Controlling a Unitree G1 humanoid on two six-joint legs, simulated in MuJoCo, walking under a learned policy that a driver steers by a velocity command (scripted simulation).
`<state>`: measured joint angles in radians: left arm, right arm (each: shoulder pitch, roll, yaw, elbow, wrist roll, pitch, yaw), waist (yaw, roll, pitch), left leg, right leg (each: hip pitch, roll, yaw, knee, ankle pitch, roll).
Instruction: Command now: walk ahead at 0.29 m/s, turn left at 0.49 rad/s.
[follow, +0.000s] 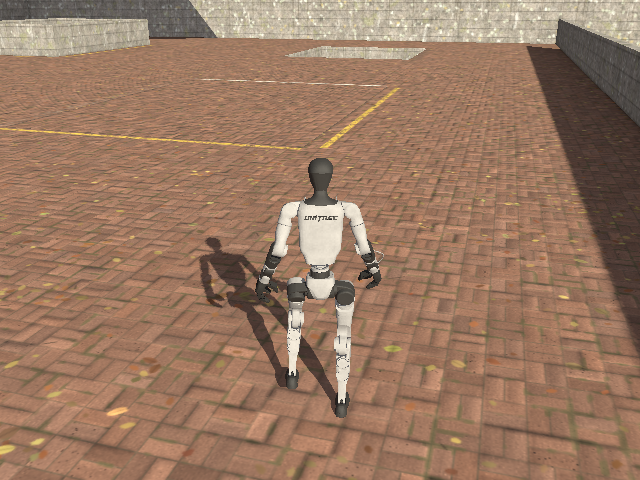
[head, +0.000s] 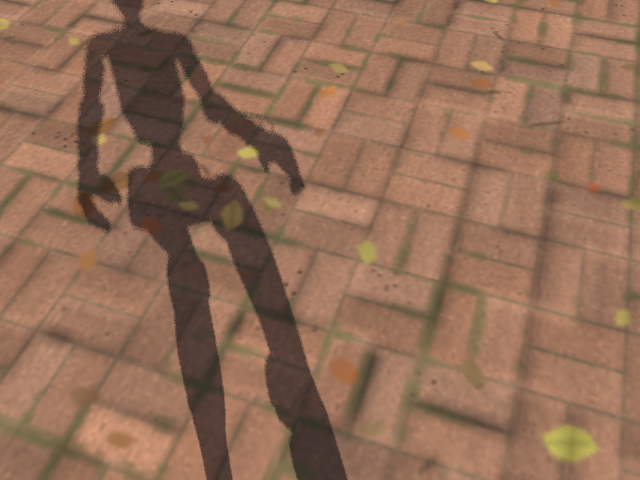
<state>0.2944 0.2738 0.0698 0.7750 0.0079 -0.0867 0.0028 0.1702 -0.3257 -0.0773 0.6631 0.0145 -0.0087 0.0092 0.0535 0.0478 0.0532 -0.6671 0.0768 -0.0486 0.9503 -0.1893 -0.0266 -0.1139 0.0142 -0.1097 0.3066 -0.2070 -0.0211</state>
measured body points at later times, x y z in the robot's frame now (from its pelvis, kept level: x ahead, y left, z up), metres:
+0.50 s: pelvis +0.14 +0.03 -0.01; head +0.16 +0.03 +0.44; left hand +0.24 +0.32 -0.13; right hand +0.30 -0.23 -0.11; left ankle +0.20 +0.13 -0.74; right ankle +0.14 -0.11 -0.70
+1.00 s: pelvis +0.15 +0.00 +0.00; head +0.18 -0.04 +0.45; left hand +0.37 +0.23 -0.09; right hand +0.22 -0.32 -0.12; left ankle +0.22 +0.15 -0.70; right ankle +0.13 -0.09 -0.75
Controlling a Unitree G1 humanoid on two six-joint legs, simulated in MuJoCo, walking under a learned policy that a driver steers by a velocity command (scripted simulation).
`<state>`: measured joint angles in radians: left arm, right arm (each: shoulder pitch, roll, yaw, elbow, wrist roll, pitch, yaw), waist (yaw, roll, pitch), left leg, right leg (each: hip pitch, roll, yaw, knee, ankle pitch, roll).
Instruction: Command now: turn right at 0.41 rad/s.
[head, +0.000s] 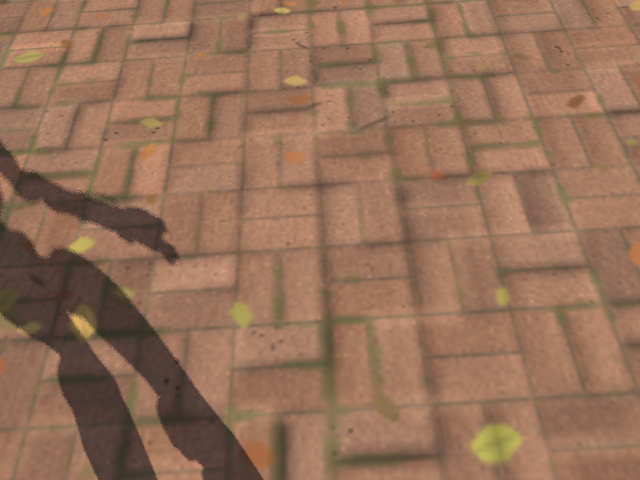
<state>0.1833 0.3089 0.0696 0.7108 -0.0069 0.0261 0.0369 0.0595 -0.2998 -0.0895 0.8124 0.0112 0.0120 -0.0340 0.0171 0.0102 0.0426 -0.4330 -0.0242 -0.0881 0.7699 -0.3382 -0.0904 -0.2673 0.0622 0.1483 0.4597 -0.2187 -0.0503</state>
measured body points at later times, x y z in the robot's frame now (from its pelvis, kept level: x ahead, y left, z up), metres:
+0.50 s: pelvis +0.02 +0.02 -0.01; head +0.02 +0.01 +0.44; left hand +0.13 +0.29 -0.13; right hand +0.11 -0.25 -0.14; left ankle +0.01 +0.14 -0.74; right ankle -0.02 -0.11 -0.74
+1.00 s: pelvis +0.18 +0.04 +0.00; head +0.21 +0.05 +0.45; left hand +0.39 +0.28 -0.10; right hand +0.14 -0.23 -0.13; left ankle +0.09 +0.14 -0.74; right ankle +0.33 -0.14 -0.69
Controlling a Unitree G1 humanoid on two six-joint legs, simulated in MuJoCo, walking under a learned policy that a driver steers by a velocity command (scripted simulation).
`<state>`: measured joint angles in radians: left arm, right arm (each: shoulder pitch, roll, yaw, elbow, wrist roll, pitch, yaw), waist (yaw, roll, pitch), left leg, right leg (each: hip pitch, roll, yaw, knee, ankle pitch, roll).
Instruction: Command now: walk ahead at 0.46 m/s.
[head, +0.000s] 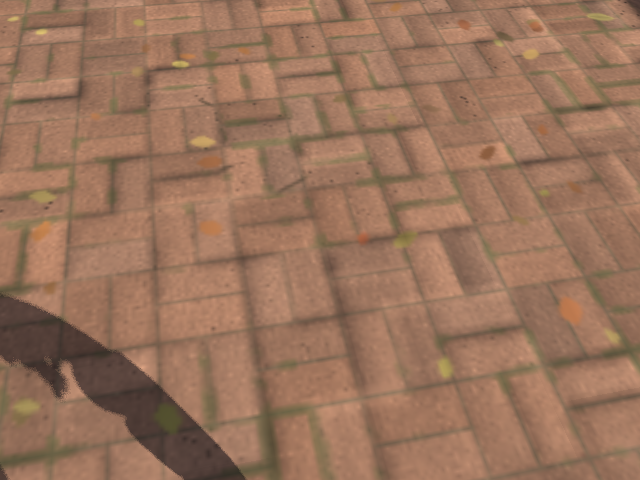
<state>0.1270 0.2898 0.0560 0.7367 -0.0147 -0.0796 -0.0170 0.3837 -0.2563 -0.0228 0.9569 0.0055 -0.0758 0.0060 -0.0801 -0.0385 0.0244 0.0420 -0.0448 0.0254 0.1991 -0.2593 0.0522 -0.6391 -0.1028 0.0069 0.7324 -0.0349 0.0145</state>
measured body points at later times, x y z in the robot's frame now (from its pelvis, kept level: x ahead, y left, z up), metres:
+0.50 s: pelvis +0.23 -0.05 +0.00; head +0.27 -0.03 +0.45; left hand +0.29 +0.25 -0.12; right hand +0.42 -0.30 -0.11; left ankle +0.29 +0.11 -0.70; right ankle +0.26 -0.14 -0.75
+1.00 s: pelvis +0.29 +0.00 -0.01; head +0.31 +0.02 +0.44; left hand +0.31 +0.30 -0.13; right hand +0.55 -0.18 -0.10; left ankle +0.29 +0.10 -0.75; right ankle +0.36 -0.14 -0.73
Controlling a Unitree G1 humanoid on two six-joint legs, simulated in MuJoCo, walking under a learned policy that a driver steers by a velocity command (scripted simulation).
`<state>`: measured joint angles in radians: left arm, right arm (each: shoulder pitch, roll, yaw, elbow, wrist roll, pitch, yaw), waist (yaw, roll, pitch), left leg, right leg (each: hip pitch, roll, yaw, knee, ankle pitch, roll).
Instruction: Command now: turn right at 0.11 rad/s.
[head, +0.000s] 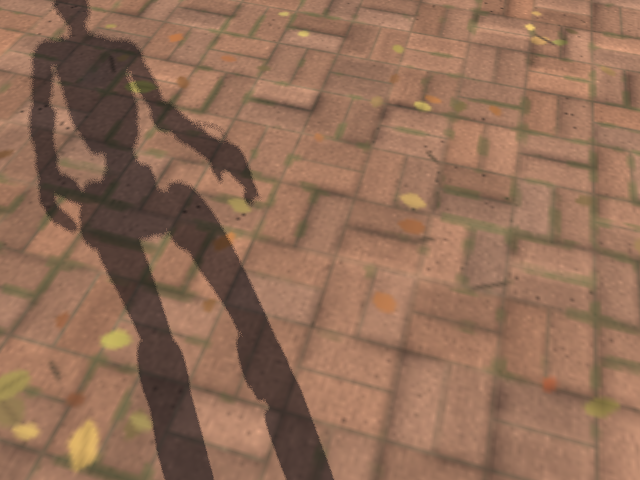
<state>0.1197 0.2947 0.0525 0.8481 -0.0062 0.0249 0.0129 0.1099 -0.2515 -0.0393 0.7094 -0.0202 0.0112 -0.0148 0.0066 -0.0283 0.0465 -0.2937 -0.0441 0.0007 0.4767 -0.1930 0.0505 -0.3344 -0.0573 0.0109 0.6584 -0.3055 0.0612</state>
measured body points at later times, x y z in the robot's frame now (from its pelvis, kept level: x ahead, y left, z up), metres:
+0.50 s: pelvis +0.00 -0.03 +0.00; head +0.04 -0.05 +0.45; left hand +0.23 +0.20 -0.10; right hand +0.05 -0.34 -0.11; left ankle +0.03 +0.09 -0.74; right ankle -0.03 -0.15 -0.71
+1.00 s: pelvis +0.02 -0.07 +0.00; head +0.02 -0.07 +0.45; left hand +0.25 +0.11 -0.11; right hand +0.01 -0.36 -0.12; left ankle +0.05 +0.06 -0.73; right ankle -0.03 -0.15 -0.74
